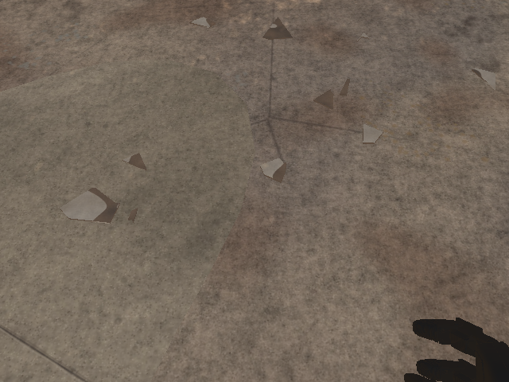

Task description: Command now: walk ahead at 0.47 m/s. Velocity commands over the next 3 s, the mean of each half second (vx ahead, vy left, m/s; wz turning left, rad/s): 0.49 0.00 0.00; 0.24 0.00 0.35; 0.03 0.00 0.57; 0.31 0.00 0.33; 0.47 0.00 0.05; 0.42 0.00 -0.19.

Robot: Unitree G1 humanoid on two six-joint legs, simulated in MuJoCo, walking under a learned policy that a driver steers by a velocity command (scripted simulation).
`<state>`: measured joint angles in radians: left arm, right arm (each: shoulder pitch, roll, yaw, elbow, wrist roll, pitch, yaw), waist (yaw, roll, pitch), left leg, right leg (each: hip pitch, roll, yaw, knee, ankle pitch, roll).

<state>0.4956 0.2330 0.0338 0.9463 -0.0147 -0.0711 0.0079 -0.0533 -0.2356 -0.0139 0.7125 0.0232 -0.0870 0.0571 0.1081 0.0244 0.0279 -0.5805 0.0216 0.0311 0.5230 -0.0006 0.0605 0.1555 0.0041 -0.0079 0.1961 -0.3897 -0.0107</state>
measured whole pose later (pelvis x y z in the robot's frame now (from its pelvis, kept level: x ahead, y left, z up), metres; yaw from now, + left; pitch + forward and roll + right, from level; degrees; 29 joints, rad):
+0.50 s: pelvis +0.28 +0.01 +0.01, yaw +0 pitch +2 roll +2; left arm 0.04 0.25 0.03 0.78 -0.01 -0.08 -0.03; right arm 0.38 -0.27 -0.05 0.91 0.02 -0.07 0.01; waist -0.09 -0.03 0.00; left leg 0.02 -0.06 0.04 0.22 -0.29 0.03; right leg -0.63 -0.09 0.02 0.56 0.06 -0.01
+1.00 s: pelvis +0.47 -0.02 +0.01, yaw +13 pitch +1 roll -2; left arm 0.13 0.27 0.06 0.87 0.00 -0.03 0.03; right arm 0.15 -0.27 -0.08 0.71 0.01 0.04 0.02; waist 0.02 0.02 0.05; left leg -0.52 0.07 0.03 0.72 -0.20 0.00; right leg -0.16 -0.04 -0.25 0.39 -0.25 -0.02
